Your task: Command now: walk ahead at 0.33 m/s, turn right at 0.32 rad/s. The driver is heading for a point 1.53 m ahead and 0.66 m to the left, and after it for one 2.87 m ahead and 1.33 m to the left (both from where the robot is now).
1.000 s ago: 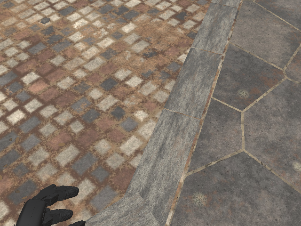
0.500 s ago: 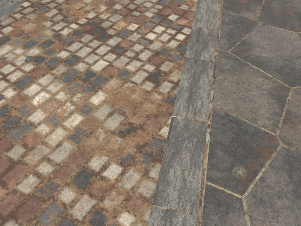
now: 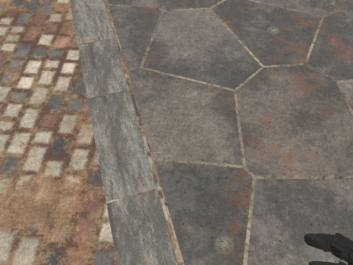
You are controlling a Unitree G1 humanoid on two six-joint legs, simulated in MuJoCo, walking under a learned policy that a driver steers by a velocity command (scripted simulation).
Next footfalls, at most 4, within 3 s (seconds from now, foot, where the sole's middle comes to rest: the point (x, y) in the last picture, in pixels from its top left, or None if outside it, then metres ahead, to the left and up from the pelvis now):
0.18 left None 0.35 0.13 -0.77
0.66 right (200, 264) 0.41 -0.04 -0.77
1.12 left None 0.23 0.17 -0.77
1.62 right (189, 227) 0.54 0.00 -0.77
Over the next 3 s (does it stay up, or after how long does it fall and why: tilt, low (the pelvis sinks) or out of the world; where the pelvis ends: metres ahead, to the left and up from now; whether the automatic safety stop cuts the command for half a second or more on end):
stays up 1.51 0.52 -0.04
